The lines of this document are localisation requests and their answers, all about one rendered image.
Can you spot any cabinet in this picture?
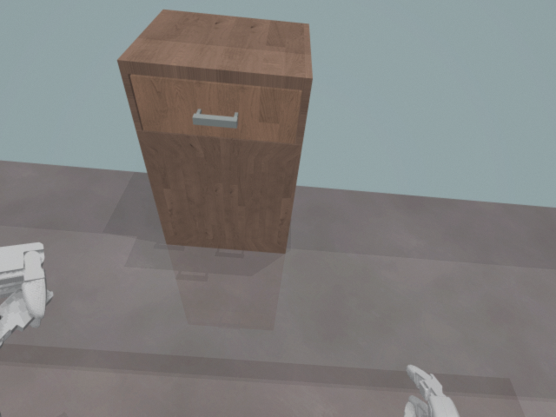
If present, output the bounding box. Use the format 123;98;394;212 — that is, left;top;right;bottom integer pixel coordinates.
117;10;313;254

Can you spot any right robot hand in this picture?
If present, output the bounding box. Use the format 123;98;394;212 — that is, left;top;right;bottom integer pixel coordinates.
404;365;460;417

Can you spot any drawer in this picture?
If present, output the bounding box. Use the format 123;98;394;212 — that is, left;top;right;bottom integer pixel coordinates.
130;74;301;143

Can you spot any handle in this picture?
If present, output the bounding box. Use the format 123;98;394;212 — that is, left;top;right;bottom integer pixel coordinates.
192;109;238;129

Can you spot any left robot hand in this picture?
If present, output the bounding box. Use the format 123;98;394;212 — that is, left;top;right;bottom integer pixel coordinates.
0;242;53;348

